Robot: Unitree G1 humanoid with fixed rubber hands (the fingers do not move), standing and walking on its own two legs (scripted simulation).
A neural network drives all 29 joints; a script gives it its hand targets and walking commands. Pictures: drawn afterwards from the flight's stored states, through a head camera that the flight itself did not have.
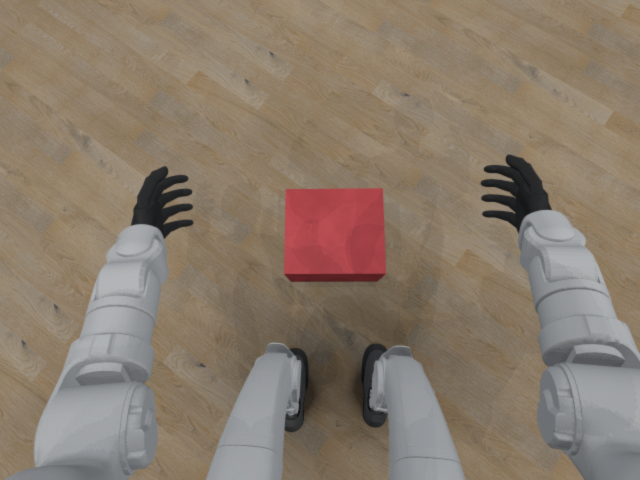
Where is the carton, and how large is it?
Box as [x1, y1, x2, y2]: [284, 188, 385, 281]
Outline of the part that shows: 382,188 286,189 284,274 291,281 378,280 385,273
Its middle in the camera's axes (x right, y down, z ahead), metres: +0.04 -0.01 +1.01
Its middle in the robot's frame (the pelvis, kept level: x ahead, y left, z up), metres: +0.50 +0.01 -0.60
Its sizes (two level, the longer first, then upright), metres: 0.243 0.214 0.169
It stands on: the floor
